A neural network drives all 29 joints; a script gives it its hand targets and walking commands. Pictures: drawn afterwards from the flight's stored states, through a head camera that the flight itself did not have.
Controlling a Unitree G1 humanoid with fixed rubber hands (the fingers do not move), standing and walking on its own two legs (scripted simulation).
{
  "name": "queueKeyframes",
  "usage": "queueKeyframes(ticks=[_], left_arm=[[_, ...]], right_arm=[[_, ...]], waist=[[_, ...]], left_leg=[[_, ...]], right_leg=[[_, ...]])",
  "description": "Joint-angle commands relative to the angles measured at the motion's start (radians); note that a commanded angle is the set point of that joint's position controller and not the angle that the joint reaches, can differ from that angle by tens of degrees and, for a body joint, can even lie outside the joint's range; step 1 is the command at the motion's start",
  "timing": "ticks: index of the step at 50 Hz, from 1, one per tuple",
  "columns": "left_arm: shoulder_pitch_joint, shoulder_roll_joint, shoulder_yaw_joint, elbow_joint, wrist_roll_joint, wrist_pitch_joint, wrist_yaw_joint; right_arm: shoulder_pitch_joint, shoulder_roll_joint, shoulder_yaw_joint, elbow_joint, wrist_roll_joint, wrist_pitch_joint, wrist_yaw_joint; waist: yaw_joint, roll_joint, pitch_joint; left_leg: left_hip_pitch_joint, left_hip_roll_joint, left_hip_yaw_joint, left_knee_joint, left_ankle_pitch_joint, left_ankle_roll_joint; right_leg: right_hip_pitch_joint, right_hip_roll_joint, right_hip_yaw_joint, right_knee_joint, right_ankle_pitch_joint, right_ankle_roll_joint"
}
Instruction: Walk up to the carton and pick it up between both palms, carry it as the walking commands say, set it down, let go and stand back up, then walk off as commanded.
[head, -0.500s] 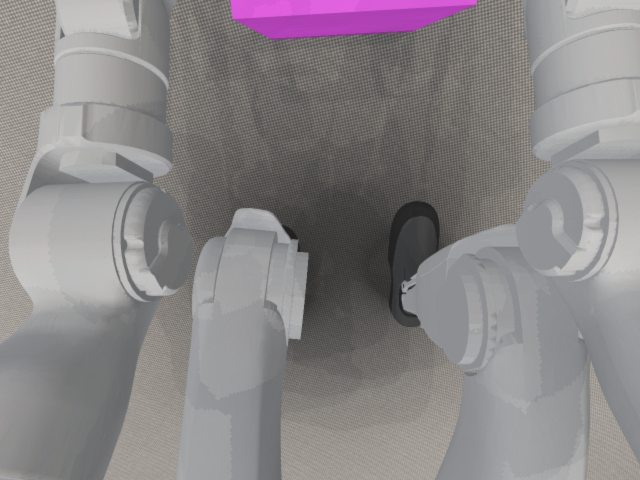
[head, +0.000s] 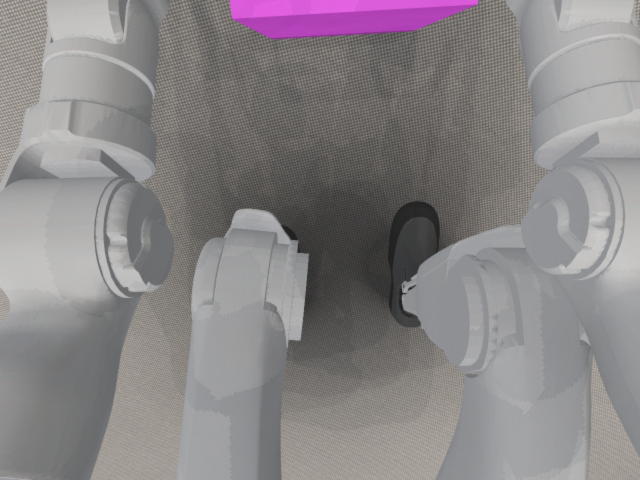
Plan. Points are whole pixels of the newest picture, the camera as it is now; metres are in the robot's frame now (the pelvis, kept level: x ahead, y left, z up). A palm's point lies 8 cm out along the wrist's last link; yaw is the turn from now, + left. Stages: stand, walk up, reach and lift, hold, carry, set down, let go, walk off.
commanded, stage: set down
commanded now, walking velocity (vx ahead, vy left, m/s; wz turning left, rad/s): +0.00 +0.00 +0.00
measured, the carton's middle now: out of the picture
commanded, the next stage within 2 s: let go in 1.46 s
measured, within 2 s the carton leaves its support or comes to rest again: neither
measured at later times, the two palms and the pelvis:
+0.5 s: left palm out of the picture +0.58 +0.20 -0.11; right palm out of the picture +0.58 -0.15 -0.14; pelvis -0.01 +0.00 +0.00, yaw +0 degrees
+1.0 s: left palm out of the picture +0.57 +0.20 +0.02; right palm out of the picture +0.59 -0.15 +0.01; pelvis -0.01 +0.00 +0.12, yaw +0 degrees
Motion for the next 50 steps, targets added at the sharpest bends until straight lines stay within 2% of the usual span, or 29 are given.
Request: queueKeyframes(ticks=[1, 3, 4, 6, 9, 11, 13, 15, 16, 19, 21, 22, 23, 26, 27, 30, 32, 35, 36, 37, 38, 42, 43, 44, 45, 47, 48, 49, 50], left_arm=[[-0.37, 0.128, -0.176, -0.087, -0.089, -0.049, 0.005], [-0.347, 0.139, -0.155, -0.021, -0.068, -0.038, 0.007], [-0.366, 0.128, -0.186, -0.075, -0.09, -0.048, 0.007], [-0.39, 0.171, -0.186, -0.181, -0.115, -0.053, 0.011], [-0.373, 0.171, -0.181, -0.187, -0.105, -0.037, 0.029], [-0.399, 0.218, -0.17, -0.289, -0.126, -0.02, 0.047], [-0.399, 0.246, -0.17, -0.32, -0.122, 0.0, 0.063], [-0.404, 0.247, -0.177, -0.426, -0.131, 0.036, 0.074], [-0.403, 0.276, -0.157, -0.422, -0.12, 0.051, 0.081], [-0.399, 0.228, -0.159, -0.337, -0.128, 0.11, 0.071], [-0.423, 0.214, -0.19, -0.392, -0.147, 0.137, 0.071], [-0.406, 0.208, -0.191, -0.354, -0.135, 0.149, 0.075], [-0.388, 0.193, -0.184, -0.326, -0.135, 0.156, 0.07], [-0.405, 0.201, -0.182, -0.346, -0.127, 0.183, 0.068], [-0.418, 0.185, -0.181, -0.379, -0.13, 0.186, 0.065], [-0.419, 0.253, -0.135, -0.485, -0.117, 0.197, 0.079], [-0.408, 0.233, -0.153, -0.488, -0.108, 0.217, 0.073], [-0.391, 0.242, -0.128, -0.545, -0.099, 0.251, 0.078], [-0.375, 0.232, -0.137, -0.572, -0.098, 0.253, 0.076], [-0.351, 0.223, -0.148, -0.543, -0.085, 0.259, 0.071], [-0.381, 0.262, -0.117, -0.613, -0.082, 0.262, 0.068], [-0.318, 0.227, -0.119, -0.555, -0.05, 0.272, 0.063], [-0.333, 0.235, -0.102, -0.653, -0.061, 0.266, 0.06], [-0.343, 0.214, -0.124, -0.634, -0.081, 0.266, 0.05], [-0.315, 0.222, -0.131, -0.557, -0.088, 0.27, 0.044], [-0.284, 0.236, -0.114, -0.562, -0.065, 0.268, 0.035], [-0.269, 0.215, -0.134, -0.549, -0.077, 0.272, 0.032], [-0.299, 0.248, -0.116, -0.52, -0.057, 0.277, 0.034], [-0.304, 0.255, -0.114, -0.569, -0.053, 0.275, 0.041]], right_arm=[[-0.4, -0.249, 0.133, -0.026, 0.102, -0.043, -0.005], [-0.427, -0.294, 0.117, -0.062, 0.081, -0.043, -0.008], [-0.403, -0.297, 0.106, -0.09, 0.073, -0.052, -0.009], [-0.454, -0.265, 0.145, -0.196, 0.117, -0.052, -0.005], [-0.457, -0.286, 0.135, -0.251, 0.123, -0.041, -0.018], [-0.499, -0.286, 0.178, -0.347, 0.159, -0.018, -0.026], [-0.448, -0.301, 0.143, -0.333, 0.146, 0.007, -0.048], [-0.452, -0.317, 0.16, -0.424, 0.157, 0.038, -0.047], [-0.471, -0.305, 0.178, -0.417, 0.181, 0.059, -0.052], [-0.447, -0.3, 0.164, -0.326, 0.163, 0.11, -0.049], [-0.503, -0.326, 0.141, -0.405, 0.139, 0.125, -0.046], [-0.483, -0.309, 0.144, -0.351, 0.15, 0.14, -0.048], [-0.488, -0.292, 0.143, -0.363, 0.155, 0.146, -0.044], [-0.497, -0.317, 0.099, -0.361, 0.13, 0.167, -0.039], [-0.49, -0.314, 0.108, -0.37, 0.14, 0.167, -0.039], [-0.551, -0.341, 0.128, -0.558, 0.168, 0.185, -0.044], [-0.467, -0.292, 0.132, -0.45, 0.172, 0.21, -0.038], [-0.466, -0.36, 0.1, -0.554, 0.143, 0.239, -0.038], [-0.476, -0.326, 0.126, -0.59, 0.166, 0.24, -0.036], [-0.417, -0.34, 0.102, -0.501, 0.146, 0.248, -0.036], [-0.377, -0.345, 0.082, -0.533, 0.135, 0.255, -0.042], [-0.37, -0.317, 0.068, -0.542, 0.146, 0.258, -0.026], [-0.365, -0.299, 0.092, -0.551, 0.136, 0.26, -0.02], [-0.364, -0.307, 0.096, -0.545, 0.151, 0.259, -0.025], [-0.362, -0.3, 0.089, -0.527, 0.128, 0.262, -0.027], [-0.325, -0.313, 0.066, -0.514, 0.127, 0.26, -0.028], [-0.333, -0.277, 0.097, -0.512, 0.14, 0.265, -0.017], [-0.333, -0.327, 0.063, -0.493, 0.135, 0.268, -0.024], [-0.322, -0.316, 0.06, -0.51, 0.151, 0.269, -0.023]], waist=[[-0.075, 0.046, -1.213], [-0.078, 0.046, -1.196], [-0.111, 0.059, -1.242], [-0.07, 0.014, -1.376], [-0.063, 0.034, -1.575], [-0.031, -0.023, -1.737], [-0.055, -0.021, -1.806], [-0.071, -0.018, -1.943], [-0.028, -0.005, -1.9], [-0.054, -0.016, -1.769], [-0.079, 0.003, -1.798], [-0.057, 0.04, -1.793], [-0.066, -0.004, -1.732], [-0.078, 0.015, -1.718], [-0.075, 0.05, -1.781], [-0.029, -0.015, -1.969], [-0.046, 0.022, -1.942], [-0.053, 0.032, -2.036], [-0.038, -0.011, -2.08], [-0.046, 0.043, -2.036], [-0.078, 0.019, -2.09], [-0.048, 0.078, -2.017], [-0.054, 0.003, -2.089], [-0.056, 0.048, -2.094], [-0.07, -0.007, -2.073], [-0.067, 0.03, -2.071], [-0.059, -0.014, -2.044], [-0.049, 0.058, -2.023], [-0.049, 0.058, -2.049]], left_leg=[[0.22, 0.025, -0.013, -0.154, 0.473, -0.039], [0.267, 0.025, -0.02, -0.133, 0.497, -0.03], [0.322, 0.027, -0.026, -0.136, 0.531, -0.028], [0.282, 0.024, -0.002, -0.14, 0.536, -0.039], [0.414, 0.022, -0.002, -0.165, 0.596, -0.025], [0.483, 0.01, 0.013, -0.179, 0.618, -0.015], [0.413, 0.021, 0.034, -0.19, 0.564, -0.014], [0.594, 0.007, 0.04, -0.212, 0.568, -0.012], [0.584, 0.013, 0.05, -0.232, 0.534, -0.015], [0.518, 0.016, 0.049, -0.277, 0.418, -0.004], [0.551, 0.01, 0.041, -0.308, 0.411, -0.013], [0.574, 0.008, 0.053, -0.314, 0.387, -0.016], [0.541, 0.009, 0.033, -0.348, 0.364, 0.0], [0.57, 0.012, 0.03, -0.371, 0.353, -0.006], [0.598, 0.007, 0.048, -0.37, 0.36, -0.016], [0.698, 0.002, 0.056, -0.398, 0.456, -0.003], [0.735, 0.009, 0.041, -0.439, 0.465, 0.0], [0.854, -0.001, 0.041, -0.487, 0.549, -0.007], [0.867, 0.001, 0.032, -0.496, 0.577, -0.002], [0.842, -0.004, 0.037, -0.506, 0.553, -0.012], [0.883, 0.004, 0.032, -0.509, 0.589, -0.011], [0.928, 0.008, 0.009, -0.574, 0.68, -0.007], [0.944, -0.001, 0.016, -0.593, 0.655, -0.007], [0.921, -0.007, 0.037, -0.602, 0.669, -0.016], [0.861, 0.0, 0.029, -0.617, 0.611, -0.01], [0.914, 0.009, 0.026, -0.651, 0.657, -0.008], [0.893, 0.006, 0.023, -0.674, 0.618, -0.004], [0.896, 0.007, 0.046, -0.687, 0.605, -0.017], [0.925, 0.003, 0.04, -0.728, 0.641, -0.016]], right_leg=[[0.859, 0.012, 0.062, 0.052, 0.586, -0.002], [0.774, 0.01, 0.053, 0.044, 0.527, 0.003], [0.768, 0.015, 0.04, 0.033, 0.535, 0.006], [0.939, 0.004, 0.052, 0.054, 0.638, 0.005], [1.019, 0.024, 0.031, 0.037, 0.667, 0.009], [1.111, 0.027, 0.022, 0.017, 0.686, 0.015], [1.244, 0.019, 0.034, 0.001, 0.733, 0.005], [1.236, 0.036, -0.011, -0.027, 0.674, 0.011], [1.201, 0.03, -0.001, -0.049, 0.61, 0.013], [1.118, 0.035, -0.009, -0.119, 0.473, 0.002], [1.128, 0.035, -0.028, -0.138, 0.457, -0.002], [1.117, 0.036, -0.024, -0.161, 0.422, -0.009], [1.081, 0.044, -0.034, -0.172, 0.399, -0.005], [1.069, 0.041, -0.039, -0.202, 0.373, -0.013], [1.113, 0.04, -0.035, -0.208, 0.398, -0.02], [1.236, 0.055, -0.038, -0.222, 0.498, -0.008], [1.173, 0.051, -0.04, -0.276, 0.476, -0.013], [1.253, 0.068, -0.043, -0.336, 0.529, -0.019], [1.275, 0.063, -0.051, -0.34, 0.557, -0.011], [1.269, 0.064, -0.042, -0.358, 0.548, -0.018], [1.264, 0.066, -0.049, -0.374, 0.569, -0.02], [1.258, 0.07, -0.029, -0.439, 0.618, -0.024], [1.348, 0.075, -0.036, -0.455, 0.642, -0.019], [1.383, 0.072, -0.025, -0.473, 0.674, -0.023], [1.426, 0.07, -0.022, -0.475, 0.672, -0.021], [1.412, 0.072, -0.024, -0.51, 0.678, -0.019], [1.439, 0.073, -0.022, -0.528, 0.666, -0.017], [1.437, 0.068, -0.008, -0.549, 0.641, -0.022], [1.486, 0.075, -0.007, -0.57, 0.691, -0.025]])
